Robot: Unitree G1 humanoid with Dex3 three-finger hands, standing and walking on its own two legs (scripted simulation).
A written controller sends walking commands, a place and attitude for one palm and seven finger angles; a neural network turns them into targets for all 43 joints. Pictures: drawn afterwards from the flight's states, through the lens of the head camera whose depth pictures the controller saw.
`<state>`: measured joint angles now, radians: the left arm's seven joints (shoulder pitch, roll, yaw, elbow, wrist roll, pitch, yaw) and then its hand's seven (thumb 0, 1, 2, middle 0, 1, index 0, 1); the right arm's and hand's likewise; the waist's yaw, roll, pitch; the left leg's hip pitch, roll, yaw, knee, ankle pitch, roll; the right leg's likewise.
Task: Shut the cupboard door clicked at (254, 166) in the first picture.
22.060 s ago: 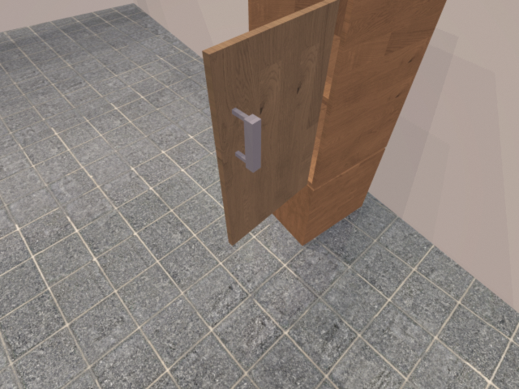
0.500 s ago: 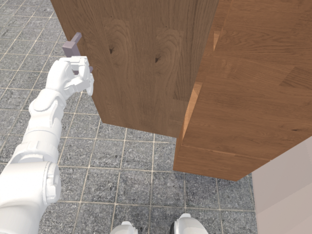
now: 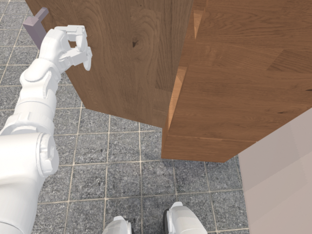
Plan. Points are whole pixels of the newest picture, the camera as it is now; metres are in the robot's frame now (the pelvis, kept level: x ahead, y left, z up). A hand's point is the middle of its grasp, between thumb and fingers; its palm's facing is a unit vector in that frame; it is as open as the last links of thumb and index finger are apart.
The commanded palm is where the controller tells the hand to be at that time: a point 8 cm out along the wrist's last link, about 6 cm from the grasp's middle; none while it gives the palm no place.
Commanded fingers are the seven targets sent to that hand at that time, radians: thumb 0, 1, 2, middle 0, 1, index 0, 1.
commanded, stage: push the door shut along its arc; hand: left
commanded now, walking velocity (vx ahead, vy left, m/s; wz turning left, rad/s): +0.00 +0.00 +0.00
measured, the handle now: (50, 39) +0.58 +0.20 +0.11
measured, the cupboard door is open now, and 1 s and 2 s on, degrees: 79 60 60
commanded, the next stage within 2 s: pull the fist back off the door in 0.68 s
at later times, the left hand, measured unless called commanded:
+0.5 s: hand (91, 44) +0.55 +0.10 +0.12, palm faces -0.39 -0.92 -0.01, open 3.0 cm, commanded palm +0.57 +0.13 +0.11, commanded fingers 0.00 0.90 0.90 -1.30 -1.50 -1.30 -1.50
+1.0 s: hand (105, 31) +0.60 +0.07 +0.11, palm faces +0.04 -1.00 -0.01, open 2.9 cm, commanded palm +0.57 +0.10 +0.11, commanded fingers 0.00 0.90 0.90 -1.30 -1.50 -1.30 -1.50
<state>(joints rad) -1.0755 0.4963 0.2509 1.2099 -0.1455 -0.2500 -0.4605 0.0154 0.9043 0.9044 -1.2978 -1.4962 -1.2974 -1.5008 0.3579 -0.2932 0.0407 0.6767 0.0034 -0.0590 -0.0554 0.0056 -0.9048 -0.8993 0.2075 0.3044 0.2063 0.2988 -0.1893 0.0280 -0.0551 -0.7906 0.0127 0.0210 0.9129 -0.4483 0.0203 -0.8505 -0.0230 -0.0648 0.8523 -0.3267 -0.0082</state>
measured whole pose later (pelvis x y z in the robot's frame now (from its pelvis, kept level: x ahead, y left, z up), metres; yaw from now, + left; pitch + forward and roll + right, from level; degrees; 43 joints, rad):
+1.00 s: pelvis +0.00 +0.00 -0.03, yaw +0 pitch +27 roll -3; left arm -1.37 0.44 0.33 1.32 0.06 -0.24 0.11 0.00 0.81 0.92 -1.30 -1.50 -1.30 -1.50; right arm 0.46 -0.25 0.05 0.67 -0.11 -0.07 0.06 0.00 -0.91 -0.90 0.21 0.30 0.21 0.30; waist -0.27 0.06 -0.09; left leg -1.04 0.02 0.00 1.05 -0.48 0.02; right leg -1.08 -0.02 -0.08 0.95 -0.35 -0.01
